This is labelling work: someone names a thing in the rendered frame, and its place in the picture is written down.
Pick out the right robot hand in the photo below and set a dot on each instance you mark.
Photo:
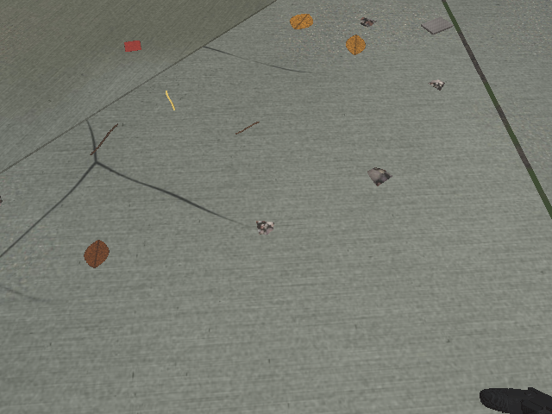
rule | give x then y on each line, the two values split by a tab
516	401

